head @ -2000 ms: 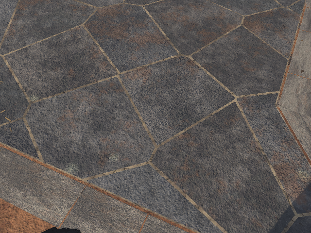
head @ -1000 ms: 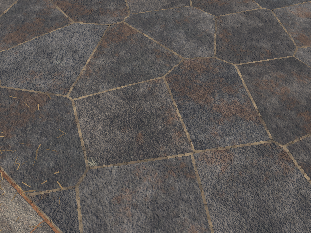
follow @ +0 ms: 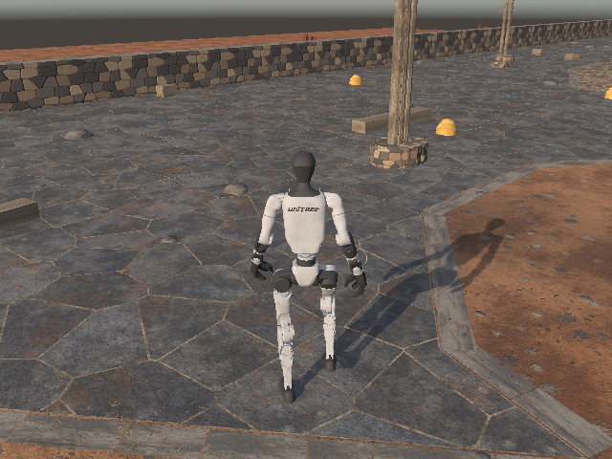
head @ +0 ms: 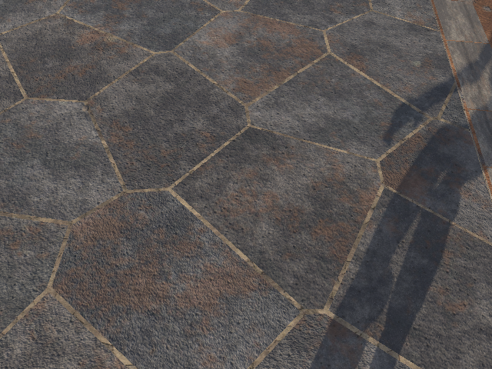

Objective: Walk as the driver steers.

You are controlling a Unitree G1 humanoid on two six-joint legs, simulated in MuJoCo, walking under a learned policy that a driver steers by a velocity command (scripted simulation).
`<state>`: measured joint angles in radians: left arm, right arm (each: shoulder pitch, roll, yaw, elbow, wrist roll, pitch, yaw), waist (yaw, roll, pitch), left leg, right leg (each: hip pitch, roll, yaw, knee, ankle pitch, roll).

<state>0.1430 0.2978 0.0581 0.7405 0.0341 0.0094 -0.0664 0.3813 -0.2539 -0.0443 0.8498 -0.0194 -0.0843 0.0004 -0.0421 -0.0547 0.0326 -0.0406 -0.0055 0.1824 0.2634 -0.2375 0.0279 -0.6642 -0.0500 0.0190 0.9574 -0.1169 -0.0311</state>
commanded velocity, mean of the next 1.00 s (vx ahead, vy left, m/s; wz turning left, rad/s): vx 0.49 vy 0.00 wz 0.06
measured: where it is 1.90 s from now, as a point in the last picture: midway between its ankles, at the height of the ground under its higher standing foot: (246, 292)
